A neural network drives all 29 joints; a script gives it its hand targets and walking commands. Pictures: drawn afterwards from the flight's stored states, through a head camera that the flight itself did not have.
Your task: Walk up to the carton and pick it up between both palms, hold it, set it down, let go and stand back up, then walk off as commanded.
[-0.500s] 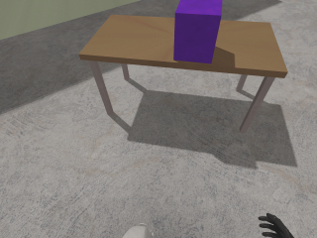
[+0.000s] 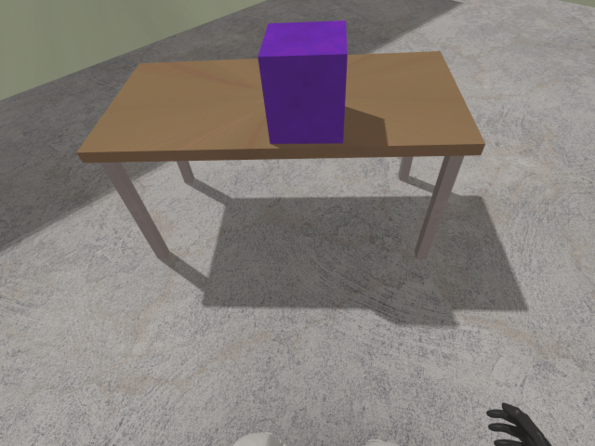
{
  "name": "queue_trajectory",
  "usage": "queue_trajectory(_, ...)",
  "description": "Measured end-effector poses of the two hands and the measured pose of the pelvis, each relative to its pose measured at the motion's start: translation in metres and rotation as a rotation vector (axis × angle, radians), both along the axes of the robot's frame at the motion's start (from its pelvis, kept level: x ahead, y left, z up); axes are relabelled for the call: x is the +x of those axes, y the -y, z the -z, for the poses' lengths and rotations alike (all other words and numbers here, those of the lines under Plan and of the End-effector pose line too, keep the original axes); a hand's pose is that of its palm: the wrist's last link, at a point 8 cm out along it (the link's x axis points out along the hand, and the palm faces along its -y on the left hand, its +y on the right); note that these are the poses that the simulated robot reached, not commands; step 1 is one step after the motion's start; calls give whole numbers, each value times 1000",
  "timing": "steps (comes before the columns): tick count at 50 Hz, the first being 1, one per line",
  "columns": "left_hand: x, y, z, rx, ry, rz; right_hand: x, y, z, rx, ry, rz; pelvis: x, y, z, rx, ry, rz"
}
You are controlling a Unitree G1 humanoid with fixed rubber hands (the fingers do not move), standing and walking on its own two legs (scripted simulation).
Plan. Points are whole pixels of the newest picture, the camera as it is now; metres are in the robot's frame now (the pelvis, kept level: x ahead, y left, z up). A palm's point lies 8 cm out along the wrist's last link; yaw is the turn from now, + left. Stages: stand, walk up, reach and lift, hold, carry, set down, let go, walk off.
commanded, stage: walk up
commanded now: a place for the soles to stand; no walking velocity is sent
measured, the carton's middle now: (306, 84) +1.02 +0.00 -0.03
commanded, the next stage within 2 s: none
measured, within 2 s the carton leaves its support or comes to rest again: neither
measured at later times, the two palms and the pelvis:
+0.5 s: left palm (98, 393) +0.23 +0.34 -0.11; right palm (530, 400) +0.20 -0.28 -0.05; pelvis +0.11 +0.04 -0.01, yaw -3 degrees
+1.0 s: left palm (74, 376) +0.25 +0.37 -0.08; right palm (456, 317) +0.35 -0.24 -0.10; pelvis +0.22 +0.04 -0.01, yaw -1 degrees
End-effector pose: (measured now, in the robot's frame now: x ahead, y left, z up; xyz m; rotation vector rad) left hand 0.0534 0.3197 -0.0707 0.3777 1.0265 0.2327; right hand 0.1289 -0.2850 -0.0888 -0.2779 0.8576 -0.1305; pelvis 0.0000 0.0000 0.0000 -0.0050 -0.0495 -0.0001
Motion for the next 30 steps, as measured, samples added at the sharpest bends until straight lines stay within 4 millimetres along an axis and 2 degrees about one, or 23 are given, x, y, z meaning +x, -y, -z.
queue_trajectory(4, -21, -18, -6, 28, -67, -63, 26, -23, 9, 27, -16, -41, 16, -13, 0, -19, -13, -2)
queue_trajectory(7, -29, -32, -4, 26, -109, -94, 43, -40, 12, 26, -26, -61, 28, -26, 1, -37, -25, -3)
queue_trajectory(9, -27, -41, 3, 14, -132, -104, 52, -49, 12, 14, -24, -69, 37, -36, 4, -46, -32, -7)
queue_trajectory(12, -10, -49, 18, -15, -144, -92, 61, -54, 5, -16, 0, -56, 50, -48, 7, -13, -8, 1)
queue_trajectory(15, 25, -50, 27, -43, -124, -47, 65, -47, -10, -51, 29, -6, 64, -52, 6, -9, 19, 4)
queue_trajectory(19, 88, -48, 37, -63, -50, 36, 68, -31, -30, -109, 54, 51, 82, -50, 6, -3, 45, 22)
queue_trajectory(22, 135, -39, 41, -78, 11, 89, 69, -18, -39, -142, 60, 85, 95, -44, 7, 6, 58, 30)
queue_trajectory(26, 191, -19, 40, -93, 75, 139, 73, -3, -40, -153, 50, 123, 115, -34, 9, 19, 64, 50)
queue_trajectory(30, 238, 1, 34, -82, 97, 189, 83, 11, -27, -131, 24, 156, 136, -21, 12, 37, 43, 81)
